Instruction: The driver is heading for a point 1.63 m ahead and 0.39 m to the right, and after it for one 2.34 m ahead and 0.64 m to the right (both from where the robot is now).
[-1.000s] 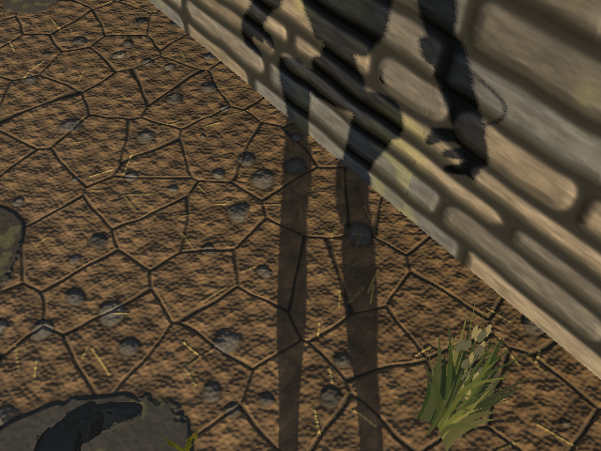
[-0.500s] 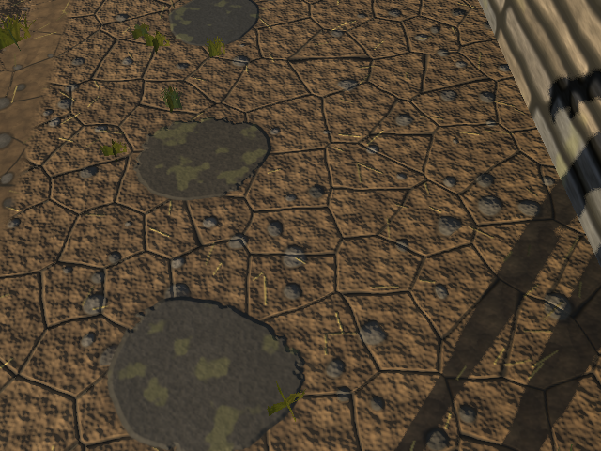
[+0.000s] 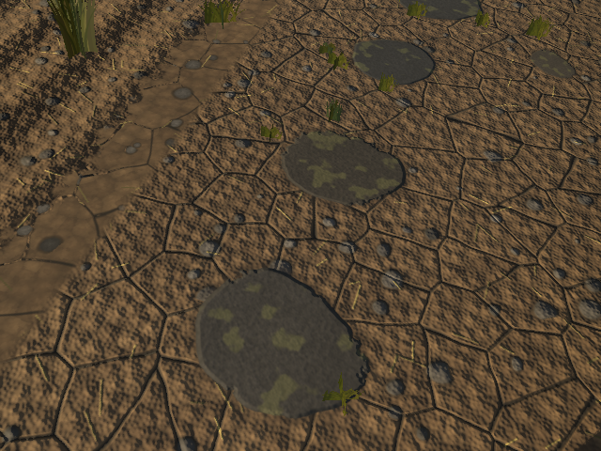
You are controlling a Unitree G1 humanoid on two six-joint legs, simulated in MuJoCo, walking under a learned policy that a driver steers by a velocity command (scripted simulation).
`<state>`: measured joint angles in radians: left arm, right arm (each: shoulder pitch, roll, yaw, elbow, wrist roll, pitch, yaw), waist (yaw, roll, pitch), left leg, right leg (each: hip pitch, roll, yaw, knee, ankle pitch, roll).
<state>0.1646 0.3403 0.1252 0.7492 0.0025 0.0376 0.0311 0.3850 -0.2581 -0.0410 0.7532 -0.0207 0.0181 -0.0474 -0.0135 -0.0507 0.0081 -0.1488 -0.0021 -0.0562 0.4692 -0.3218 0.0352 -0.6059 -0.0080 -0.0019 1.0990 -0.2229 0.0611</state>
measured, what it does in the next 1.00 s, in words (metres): walks ahead: right foot, then left foot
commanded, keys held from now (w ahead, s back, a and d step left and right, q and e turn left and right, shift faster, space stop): e+shift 0.48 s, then shift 0.04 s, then w+shift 0.02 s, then w+q+shift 0.46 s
